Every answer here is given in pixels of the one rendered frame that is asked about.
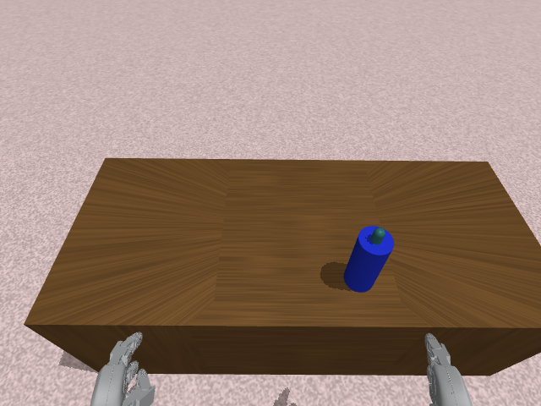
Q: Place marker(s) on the left robot hand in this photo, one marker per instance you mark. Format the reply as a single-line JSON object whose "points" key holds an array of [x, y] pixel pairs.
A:
{"points": [[113, 379]]}

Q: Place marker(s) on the bottle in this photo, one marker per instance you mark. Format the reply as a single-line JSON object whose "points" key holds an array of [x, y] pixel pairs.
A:
{"points": [[370, 253]]}

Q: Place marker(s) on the right robot hand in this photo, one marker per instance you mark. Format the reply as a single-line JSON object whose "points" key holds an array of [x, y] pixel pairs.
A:
{"points": [[446, 386]]}

